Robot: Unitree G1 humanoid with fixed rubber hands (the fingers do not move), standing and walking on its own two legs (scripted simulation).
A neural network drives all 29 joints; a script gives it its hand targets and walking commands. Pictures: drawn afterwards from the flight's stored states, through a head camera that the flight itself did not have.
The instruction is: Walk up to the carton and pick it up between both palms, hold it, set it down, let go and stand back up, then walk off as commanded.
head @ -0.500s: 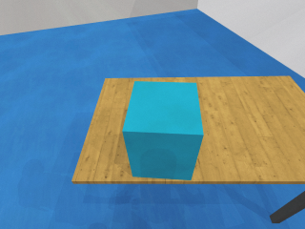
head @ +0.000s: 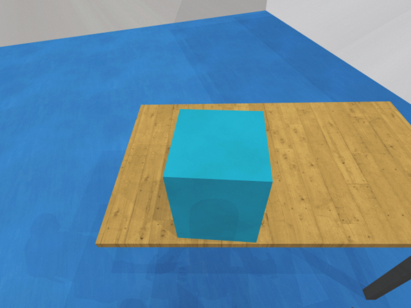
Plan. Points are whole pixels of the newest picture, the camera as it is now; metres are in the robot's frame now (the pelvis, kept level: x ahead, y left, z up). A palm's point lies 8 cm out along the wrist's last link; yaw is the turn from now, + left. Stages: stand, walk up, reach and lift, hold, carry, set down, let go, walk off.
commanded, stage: stand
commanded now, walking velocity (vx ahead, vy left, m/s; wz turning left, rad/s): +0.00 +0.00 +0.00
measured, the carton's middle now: (218, 176) +0.42 +0.01 -0.01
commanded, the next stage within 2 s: walk off in 0.54 s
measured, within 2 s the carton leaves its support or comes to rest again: neither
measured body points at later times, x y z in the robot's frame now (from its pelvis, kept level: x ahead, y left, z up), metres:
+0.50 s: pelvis +0.01 +0.00 +0.00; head +0.00 +0.00 +0.45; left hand +0.09 +0.29 -0.12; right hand +0.11 -0.28 -0.12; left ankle +0.02 +0.13 -0.73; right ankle +0.04 -0.13 -0.73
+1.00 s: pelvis -0.03 +0.01 -0.01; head +0.00 +0.01 +0.44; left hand +0.08 +0.30 -0.14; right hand +0.07 -0.30 -0.13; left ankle +0.02 +0.12 -0.73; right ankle +0.04 -0.13 -0.73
